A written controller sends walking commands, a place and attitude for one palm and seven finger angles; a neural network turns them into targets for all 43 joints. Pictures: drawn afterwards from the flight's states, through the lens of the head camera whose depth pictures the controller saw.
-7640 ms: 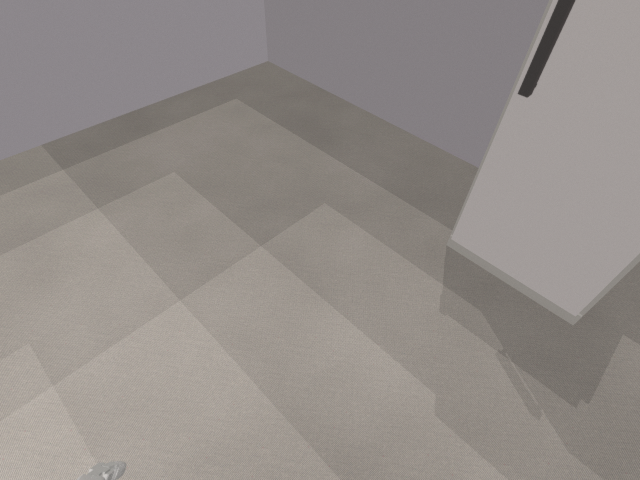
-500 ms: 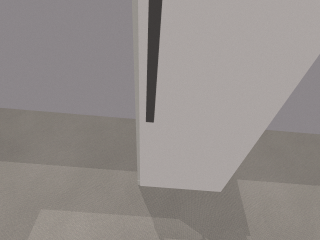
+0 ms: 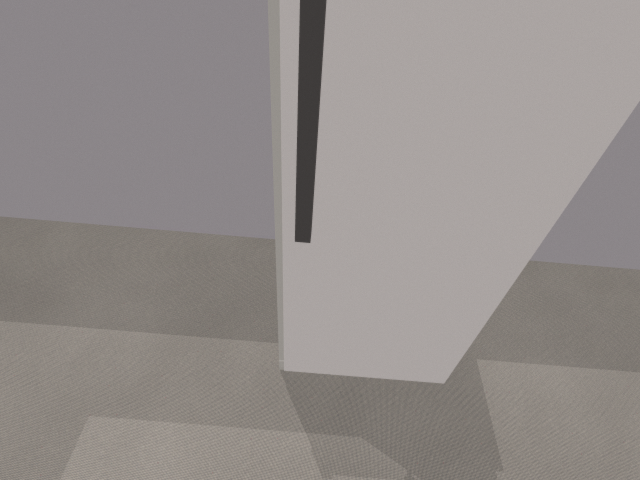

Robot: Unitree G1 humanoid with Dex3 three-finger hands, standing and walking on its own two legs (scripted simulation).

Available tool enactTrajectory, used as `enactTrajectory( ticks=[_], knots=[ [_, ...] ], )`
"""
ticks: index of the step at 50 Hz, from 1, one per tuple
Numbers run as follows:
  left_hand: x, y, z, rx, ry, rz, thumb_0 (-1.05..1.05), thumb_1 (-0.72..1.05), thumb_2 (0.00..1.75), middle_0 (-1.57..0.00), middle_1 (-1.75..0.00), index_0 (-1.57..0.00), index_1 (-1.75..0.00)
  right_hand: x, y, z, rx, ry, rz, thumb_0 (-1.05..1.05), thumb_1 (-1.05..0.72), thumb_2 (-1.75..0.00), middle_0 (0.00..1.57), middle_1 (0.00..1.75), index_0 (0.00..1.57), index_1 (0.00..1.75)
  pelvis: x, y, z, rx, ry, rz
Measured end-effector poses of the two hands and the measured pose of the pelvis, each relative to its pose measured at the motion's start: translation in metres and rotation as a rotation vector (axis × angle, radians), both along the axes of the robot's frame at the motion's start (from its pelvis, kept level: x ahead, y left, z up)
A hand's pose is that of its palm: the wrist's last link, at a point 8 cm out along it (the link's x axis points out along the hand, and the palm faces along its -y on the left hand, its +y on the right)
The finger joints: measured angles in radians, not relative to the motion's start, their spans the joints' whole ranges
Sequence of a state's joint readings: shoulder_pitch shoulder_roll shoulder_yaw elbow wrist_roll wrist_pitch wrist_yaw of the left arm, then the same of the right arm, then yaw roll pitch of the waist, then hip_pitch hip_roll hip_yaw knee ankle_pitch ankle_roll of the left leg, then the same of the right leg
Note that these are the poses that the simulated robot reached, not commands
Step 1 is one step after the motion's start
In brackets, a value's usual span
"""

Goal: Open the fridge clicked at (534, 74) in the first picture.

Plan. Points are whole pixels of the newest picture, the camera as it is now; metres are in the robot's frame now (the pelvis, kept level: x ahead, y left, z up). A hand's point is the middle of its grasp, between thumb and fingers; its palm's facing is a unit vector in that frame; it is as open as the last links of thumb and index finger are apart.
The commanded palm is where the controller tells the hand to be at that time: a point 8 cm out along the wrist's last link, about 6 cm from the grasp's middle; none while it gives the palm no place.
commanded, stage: look again from close up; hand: left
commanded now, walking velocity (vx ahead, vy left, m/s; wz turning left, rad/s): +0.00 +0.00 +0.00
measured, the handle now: (308, 132) +0.54 +0.07 +0.18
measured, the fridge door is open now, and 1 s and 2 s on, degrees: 0 0 0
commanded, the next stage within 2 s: raise the hand to about handle height in 1.88 s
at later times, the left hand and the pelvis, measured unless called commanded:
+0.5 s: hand out of the picture -0.05 +0.14 -0.18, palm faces +0.05 -0.99 -0.13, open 7.4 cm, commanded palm none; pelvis -0.01 -0.01 +0.00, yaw +0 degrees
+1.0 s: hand out of the picture -0.05 +0.14 -0.18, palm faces +0.06 -0.99 -0.14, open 7.4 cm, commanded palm none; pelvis +0.00 -0.01 +0.00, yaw +0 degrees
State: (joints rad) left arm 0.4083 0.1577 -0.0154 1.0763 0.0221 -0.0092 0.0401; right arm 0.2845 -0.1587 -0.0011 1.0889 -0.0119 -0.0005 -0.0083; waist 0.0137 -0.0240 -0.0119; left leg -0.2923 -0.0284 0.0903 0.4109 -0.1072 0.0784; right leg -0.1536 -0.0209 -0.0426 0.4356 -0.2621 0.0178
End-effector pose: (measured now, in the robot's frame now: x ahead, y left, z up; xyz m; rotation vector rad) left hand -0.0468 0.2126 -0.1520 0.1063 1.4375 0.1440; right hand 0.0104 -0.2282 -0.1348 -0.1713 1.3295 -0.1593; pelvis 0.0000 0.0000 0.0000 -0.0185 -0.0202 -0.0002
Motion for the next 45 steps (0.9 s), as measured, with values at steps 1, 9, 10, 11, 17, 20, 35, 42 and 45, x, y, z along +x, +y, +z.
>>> enactTrajectory(
  ticks=[1,9,10,11,17,20,35,42,45],
  knots=[
    [0.000,-0.001,0.000,-0.002,-0.001,0.001,0.01,0.90,0.90,-0.20,-0.30,-0.20,-0.30,-0.002,0.000,0.000,0.001,0.003,-0.001,0.00,-0.91,-0.90,0.20,0.30,0.20,0.30,0.000,0.000,0.000,0.000,0.000,0.000],
    [-0.002,-0.011,-0.001,-0.012,-0.006,0.004,0.01,0.90,0.90,-0.20,-0.30,-0.20,-0.30,-0.015,0.001,-0.002,0.013,0.028,-0.015,0.00,-0.91,-0.90,0.20,0.30,0.20,0.30,-0.003,-0.005,0.000,-0.001,-0.001,0.001],
    [-0.002,-0.012,-0.001,-0.013,-0.007,0.004,0.01,0.90,0.90,-0.20,-0.30,-0.20,-0.30,-0.017,0.001,-0.002,0.014,0.031,-0.017,0.00,-0.91,-0.90,0.20,0.30,0.20,0.30,-0.003,-0.005,0.000,-0.001,-0.002,0.000],
    [-0.002,-0.013,-0.001,-0.014,-0.007,0.003,0.01,0.90,0.90,-0.20,-0.30,-0.20,-0.30,-0.019,0.001,-0.003,0.015,0.034,-0.020,0.00,-0.91,-0.90,0.20,0.30,0.20,0.30,-0.004,-0.006,0.000,-0.002,-0.002,0.000],
    [-0.003,-0.017,-0.003,-0.023,-0.005,0.003,0.01,0.90,0.90,-0.20,-0.30,-0.20,-0.30,-0.029,0.004,-0.003,0.023,0.053,-0.031,0.00,-0.91,-0.90,0.20,0.30,0.20,0.30,-0.005,-0.008,-0.001,-0.004,-0.001,0.000],
    [-0.003,-0.019,-0.003,-0.026,-0.005,0.006,0.01,0.90,0.90,-0.20,-0.30,-0.20,-0.30,-0.032,0.006,-0.004,0.027,0.064,-0.035,0.00,-0.91,-0.90,0.20,0.30,0.20,0.30,-0.006,-0.008,-0.001,-0.004,0.002,0.002],
    [-0.009,-0.022,-0.002,-0.028,0.014,0.023,0.01,0.90,0.90,-0.20,-0.30,-0.20,-0.30,-0.034,0.010,-0.006,0.038,0.084,-0.036,0.00,-0.91,-0.90,0.20,0.30,0.20,0.30,-0.004,-0.008,-0.001,-0.003,0.011,0.006],
    [-0.011,-0.024,0.000,-0.027,0.024,0.029,0.01,0.90,0.90,-0.20,-0.30,-0.20,-0.30,-0.028,0.007,-0.005,0.033,0.078,-0.031,0.01,-0.91,-0.90,0.20,0.30,0.20,0.30,-0.001,-0.009,0.000,-0.001,0.011,0.006],
    [-0.010,-0.024,0.000,-0.027,0.025,0.028,0.01,0.90,0.90,-0.20,-0.30,-0.20,-0.30,-0.026,0.005,-0.005,0.030,0.074,-0.029,0.01,-0.91,-0.90,0.20,0.30,0.20,0.30,0.000,-0.010,0.000,0.000,0.010,0.005]
  ],
)
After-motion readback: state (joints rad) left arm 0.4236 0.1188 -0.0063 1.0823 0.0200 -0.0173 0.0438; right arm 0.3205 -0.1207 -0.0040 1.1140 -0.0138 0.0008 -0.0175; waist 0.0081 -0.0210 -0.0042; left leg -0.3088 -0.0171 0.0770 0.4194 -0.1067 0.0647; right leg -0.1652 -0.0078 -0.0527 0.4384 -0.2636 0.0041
